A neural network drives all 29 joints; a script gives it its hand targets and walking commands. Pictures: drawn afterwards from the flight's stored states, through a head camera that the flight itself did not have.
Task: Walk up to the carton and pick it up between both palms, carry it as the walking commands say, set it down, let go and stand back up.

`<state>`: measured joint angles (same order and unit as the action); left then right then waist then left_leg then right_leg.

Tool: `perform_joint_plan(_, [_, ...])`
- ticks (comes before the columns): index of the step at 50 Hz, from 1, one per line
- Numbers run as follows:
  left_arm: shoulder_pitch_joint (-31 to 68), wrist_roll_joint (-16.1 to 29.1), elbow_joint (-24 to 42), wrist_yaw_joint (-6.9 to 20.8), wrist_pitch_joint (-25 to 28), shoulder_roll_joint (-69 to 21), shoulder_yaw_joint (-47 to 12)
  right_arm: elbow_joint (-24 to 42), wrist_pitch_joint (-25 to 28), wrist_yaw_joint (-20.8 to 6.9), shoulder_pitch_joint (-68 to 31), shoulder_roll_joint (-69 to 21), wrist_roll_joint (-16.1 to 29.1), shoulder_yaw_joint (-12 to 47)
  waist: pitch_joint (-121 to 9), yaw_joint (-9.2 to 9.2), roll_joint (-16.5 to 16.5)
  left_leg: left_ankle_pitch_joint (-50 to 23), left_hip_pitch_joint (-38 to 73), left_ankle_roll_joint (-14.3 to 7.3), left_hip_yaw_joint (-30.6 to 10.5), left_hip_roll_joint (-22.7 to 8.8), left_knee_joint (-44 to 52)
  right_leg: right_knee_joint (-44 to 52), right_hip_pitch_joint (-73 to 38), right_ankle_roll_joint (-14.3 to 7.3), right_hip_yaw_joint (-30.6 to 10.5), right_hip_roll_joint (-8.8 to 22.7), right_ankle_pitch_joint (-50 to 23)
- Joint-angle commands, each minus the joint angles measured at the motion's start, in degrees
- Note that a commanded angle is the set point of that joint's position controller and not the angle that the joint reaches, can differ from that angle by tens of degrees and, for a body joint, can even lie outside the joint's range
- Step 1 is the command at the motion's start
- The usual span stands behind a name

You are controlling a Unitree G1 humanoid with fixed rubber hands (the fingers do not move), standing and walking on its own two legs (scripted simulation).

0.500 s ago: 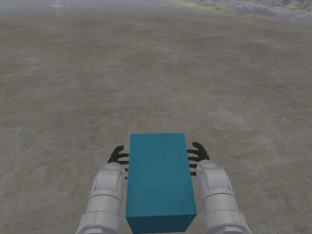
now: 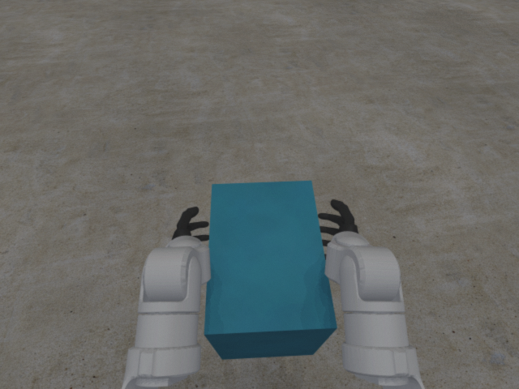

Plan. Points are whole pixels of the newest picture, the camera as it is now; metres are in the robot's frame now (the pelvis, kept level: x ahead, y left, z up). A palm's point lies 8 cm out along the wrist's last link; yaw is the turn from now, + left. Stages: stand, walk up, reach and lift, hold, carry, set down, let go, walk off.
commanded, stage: carry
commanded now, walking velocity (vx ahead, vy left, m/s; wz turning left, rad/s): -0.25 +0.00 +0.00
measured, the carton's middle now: (265, 273) +0.32 -0.01 +0.00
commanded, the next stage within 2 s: none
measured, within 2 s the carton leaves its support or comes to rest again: neither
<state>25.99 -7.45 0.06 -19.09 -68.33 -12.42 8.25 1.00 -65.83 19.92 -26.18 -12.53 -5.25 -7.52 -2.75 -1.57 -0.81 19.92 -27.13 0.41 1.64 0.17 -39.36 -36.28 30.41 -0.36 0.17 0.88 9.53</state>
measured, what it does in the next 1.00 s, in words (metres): walks backwards: right foot, then left foot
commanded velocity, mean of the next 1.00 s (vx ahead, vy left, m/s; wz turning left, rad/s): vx -0.25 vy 0.00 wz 0.00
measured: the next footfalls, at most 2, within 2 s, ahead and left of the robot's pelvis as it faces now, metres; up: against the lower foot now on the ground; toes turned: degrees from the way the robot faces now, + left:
right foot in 0.26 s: -0.03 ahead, -0.12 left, +0.00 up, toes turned -4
left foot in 0.60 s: -0.19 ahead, +0.11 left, +0.00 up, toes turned +7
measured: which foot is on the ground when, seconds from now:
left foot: down 0.00-0.30, up 0.32-0.58, down 0.60-0.92, up 0.94-1.00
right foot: down 0.00-0.04, up 0.06-0.24, down 0.26-0.62, up 0.64-0.88, down 0.90-1.00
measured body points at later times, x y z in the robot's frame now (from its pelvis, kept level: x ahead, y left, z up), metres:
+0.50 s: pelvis -0.17 -0.02 +0.01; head -0.14 -0.03 +0.46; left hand +0.16 +0.10 +0.09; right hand +0.16 -0.14 +0.08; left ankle -0.16 +0.11 -0.67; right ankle -0.07 -0.12 -0.72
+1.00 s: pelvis -0.37 -0.03 +0.01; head -0.35 -0.04 +0.46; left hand -0.06 +0.11 +0.08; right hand -0.04 -0.13 +0.07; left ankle -0.28 +0.10 -0.69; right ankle -0.32 -0.13 -0.72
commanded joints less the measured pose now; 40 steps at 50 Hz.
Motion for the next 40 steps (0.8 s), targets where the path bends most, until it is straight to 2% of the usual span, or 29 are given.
perform_joint_plan(1, [29.51, 23.64, 6.38, 23.12, -1.13, -55.8, -32.76, -2.54, -3.87, -25.31, -23.11, -61.33, 23.86, 32.08, -28.8, 1.9, 1.75, -12.09, 18.7, -1.39, -8.56, -7.85, 14.88, 0.29, -8.53, -1.14, -5.12, 7.66, -4.25])
perform_joint_plan(2, [34.77, 24.78, 8.97, 23.36, -1.22, -57.09, -33.72, -2.29, -3.6, -25.58, -24.83, -62.32, 23.85, 31.9, -26.86, 1.7, 15.86, -23.95, 18.99, -6.64, -19.46, -17.41, 16.46, -4.94, -0.21, 1.63, 1.6, 1.1, 10.1])
perform_joint_plan(3, [36.36, 25.67, 10.75, 23.5, -1.59, -58.08, -34.95, -2.15, -4.03, -25.63, -25.21, -64.53, 23.58, 31.97, -26.25, 1.44, 18.74, -30.5, 13.04, -10.58, -18.31, -20.63, 15.73, -16.26, -3.64, 1.5, 3.08, 0.06, 20.04])
perform_joint_plan(4, [38.42, 26.49, 10.75, 23.89, -1.58, -58.83, -35.64, -0.24, -4.14, -25.72, -26.51, -63.27, 22.94, 31.02, -26.45, 1.23, 15.65, -30.83, 13.72, -11.63, -17.62, -20.62, 16.82, -21.22, -2.4, 0.8, 2.4, -0.73, 21.17])
perform_joint_plan(5, [38.66, 27.81, 8.79, 24.24, -1.66, -61.34, -34.79, 4.64, -3.97, -25.53, -32.04, -63.59, 23.79, 31.99, -24.87, 1.23, 8.25, -34.52, 14.26, -11.54, -14.45, -19.11, 14.99, -20.69, -0.74, 0.73, 2.89, -0.79, 19.4])
perform_joint_plan(7, [38.35, 29.16, 8.56, 24.7, -2.04, -61.95, -34.89, 2.94, -4.65, -24.66, -28.84, -62.22, 21.02, 29.6, -25.28, 1.46, 10.45, -35.03, 12.97, -9.87, -10.32, -16.4, 12.48, -19.08, -2.25, 0.66, 2.79, -0.21, 17.53])
perform_joint_plan(10, [36.83, 28.62, 5.7, 24.79, -3.61, -60.54, -33.97, -0.91, -5.42, -24.59, -23.87, -60.96, 18.6, 28.14, -24.79, 1.95, 13.32, -29.25, 15.82, -6.56, -8.5, -13.39, 11.32, -2.95, -6.03, 1.43, 4.15, -1.1, 12.57])
perform_joint_plan(11, [35.41, 27.84, 5.35, 24.49, -3.47, -60.09, -33.42, -2.04, -5.42, -24.36, -24.07, -62.94, 19.0, 28.39, -26.16, 1.85, 11.31, -29.39, 17.94, -6.75, -9.45, -13.37, 10.76, 4.25, -8.7, 1.83, 4.88, -1.91, 9.53])
perform_joint_plan(13, [36.46, 29.21, 6.28, 25.13, -3.81, -60.11, -34.54, -1.65, -4.9, -24.0, -20.88, -61.17, 17.31, 28.08, -27.77, 1.64, 8.89, -19.04, 11.36, -4.23, -8.74, -10.75, 10.77, 11.51, -19.69, 1.37, 0.72, 2.37, 7.48])
perform_joint_plan(14, [38.6, 29.55, 5.31, 25.65, -3.76, -61.61, -34.75, -0.5, -4.69, -23.8, -23.64, -61.84, 17.93, 28.36, -25.46, 1.88, 0.44, -10.22, 4.72, -1.57, -3.12, -4.61, 6.64, 15.54, -21.53, -1.21, -8.67, 9.88, 5.55])
perform_joint_plan(15, [33.58, 27.03, 3.44, 25.84, -3.13, -60.21, -32.57, 1.91, -4.77, -24.27, -27.23, -61.22, 18.61, 28.82, -22.55, 2.58, -16.08, 2.9, -3.04, 0.72, 3.03, -1.06, -6.24, 15.76, -18.36, -7.48, -15.89, 19.19, -3.09])
perform_joint_plan(16, [32.99, 27.38, 2.35, 25.81, -2.93, -61.18, -31.16, 4.09, -4.58, -24.62, -31.29, -62.21, 20.99, 30.44, -20.07, 2.78, -13.81, 7.99, -2.77, 1.39, 2.13, -2.71, -14.05, 14.83, -13.72, -10.55, -15.5, 21.99, -9.86])
perform_joint_plan(17, [34.35, 27.73, 5.14, 25.87, -2.94, -61.57, -30.95, 5.26, -4.1, -24.61, -33.3, -62.98, 21.97, 31.71, -20.68, 3.14, -8.82, 9.25, -5.07, 0.58, -0.05, -1.95, -22.8, 14.29, -15.57, -11.65, -15.52, 21.98, -16.36])
perform_joint_plan(18, [37.27, 28.14, 8.25, 25.67, -2.95, -61.91, -30.99, 6.46, -3.74, -24.48, -33.63, -65.53, 23.51, 33.53, -21.03, 2.91, -5.72, 8.25, -5.8, 0.84, -0.69, -1.41, -28.17, 13.88, -15.85, -10.46, -12.31, 20.36, -15.35])
perform_joint_plan(20, [38.51, 27.65, 12.18, 25.01, -2.91, -59.72, -30.44, 5.96, -3.85, -24.63, -32.32, -66.26, 25.73, 33.88, -23.69, 2.1, -4.36, 4.36, -7.21, 0.77, 0.63, -0.82, -26.62, 10.25, -20.53, -7.71, -6.24, 15.76, -18.94])
perform_joint_plan(21, [36.41, 26.25, 9.11, 24.69, -3.08, -61.26, -29.54, 5.71, -4.4, -24.45, -32.76, -65.28, 25.78, 33.66, -25.17, 1.98, -5.03, 4.28, -7.16, 1.0, 1.62, -1.16, -22.0, 8.79, -23.79, -6.89, -4.78, 14.41, -22.27])
perform_joint_plan(23, [33.56, 23.77, 7.7, 24.08, -3.08, -58.77, -27.83, 4.24, -5.23, -24.36, -31.16, -64.38, 25.48, 33.46, -26.49, 2.43, -9.33, 6.67, -6.27, 1.52, 1.83, -0.82, -17.44, 9.72, -27.73, -7.71, -7.88, 16.84, -24.63])
perform_joint_plan(25, [31.68, 22.52, 6.99, 23.77, -2.74, -56.92, -27.73, 4.47, -5.22, -24.5, -31.48, -64.19, 26.26, 34.41, -28.51, 2.62, -13.87, 9.79, -2.1, 1.09, 2.07, -0.3, -6.52, 7.68, -30.22, -8.29, -5.88, 15.57, -31.79])
perform_joint_plan(26, [30.76, 23.01, 7.38, 23.64, -2.67, -57.92, -29.02, 4.87, -5.5, -24.42, -29.83, -63.46, 26.25, 34.22, -29.06, 2.9, -11.92, 9.43, -1.13, 0.74, 1.49, 0.31, -0.34, 8.36, -33.0, -8.74, -8.48, 16.27, -31.97])
perform_joint_plan(28, [25.74, 20.42, 3.6, 23.44, -2.84, -56.5, -27.72, -2.67, -6.7, -24.65, -21.97, -63.24, 24.25, 32.33, -28.2, 2.17, -13.64, 3.94, 6.89, 0.44, 4.38, 0.36, 10.76, 8.95, -28.43, -6.97, -6.63, 14.34, -21.62])
perform_joint_plan(29, [28.2, 20.93, 3.83, 23.36, -2.72, -57.85, -28.97, -2.81, -6.42, -24.98, -23.55, -63.13, 23.27, 31.05, -28.45, 2.13, -8.52, -3.76, 13.78, -0.17, 1.56, -2.75, 19.59, 8.55, -23.12, -4.61, -6.36, 13.6, -17.04])
perform_joint_plan(30, [27.88, 21.02, 5.23, 23.33, -2.45, -57.11, -30.22, -2.61, -6.28, -25.75, -22.58, -63.73, 23.15, 31.32, -28.11, 2.17, 0.63, -6.48, 20.79, -0.89, -5.98, -9.06, 22.03, 5.15, -14.05, -1.9, -2.49, 9.72, -6.72])
perform_joint_plan(31, [35.11, 23.78, 9.83, 23.59, -1.59, -60.34, -32.72, -2.38, -5.55, -26.58, -24.6, -64.66, 23.48, 30.61, -24.84, 2.45, 12.43, -25.86, 22.73, -4.9, -16.36, -18.41, 16.8, 1.25, -4.47, 2.79, 3.0, 4.09, 3.27])
perform_joint_plan(32, [38.1, 24.97, 11.14, 24.38, -1.33, -59.51, -32.8, -2.08, -4.66, -26.76, -25.95, -67.08, 23.87, 30.98, -22.78, 0.79, 20.21, -30.28, 16.86, -10.86, -16.02, -22.56, 15.53, -10.38, -1.87, 2.23, 5.13, 1.43, 17.91])
perform_joint_plan(33, [39.71, 25.07, 11.93, 24.22, -1.07, -61.2, -34.58, -0.13, -4.46, -27.13, -27.3, -66.05, 24.07, 30.86, -21.53, 0.59, 16.0, -29.42, 13.18, -12.92, -14.09, -22.89, 18.89, -21.8, -0.86, 1.36, 3.79, -0.17, 20.16])
perform_joint_plan(34, [37.85, 25.7, 9.21, 24.27, -1.22, -61.57, -34.13, -0.34, -4.78, -27.08, -27.18, -64.07, 22.71, 29.74, -19.05, 0.91, 11.97, -26.8, 10.66, -11.87, -10.23, -20.1, 18.09, -27.27, -1.01, 1.24, 1.87, -0.51, 18.67])
perform_joint_plan(36, [41.56, 28.96, 11.34, 24.79, -0.69, -62.61, -35.7, 3.8, -3.96, -26.35, -30.89, -63.6, 22.73, 29.9, -20.93, 1.11, 6.02, -35.8, 17.63, -10.21, -6.56, -17.54, 12.57, -26.53, 3.69, 1.45, 1.87, -0.01, 16.95])
perform_joint_plan(38, [40.26, 29.12, 8.91, 24.75, -1.29, -60.78, -35.78, 0.87, -3.69, -25.64, -26.73, -60.84, 20.42, 27.61, -22.91, 1.71, 11.79, -43.37, 23.31, -8.03, -3.32, -14.48, 9.02, -18.19, 3.83, 2.64, 2.31, 0.27, 17.97])
perform_joint_plan(40, [39.21, 29.3, 8.78, 24.04, -2.0, -60.34, -35.44, 0.74, -3.55, -24.88, -24.3, -60.73, 19.57, 26.8, -24.54, 0.97, 15.58, -45.65, 27.2, -8.36, -5.32, -15.05, 8.21, -8.91, 1.84, 3.72, 4.39, -1.32, 19.2])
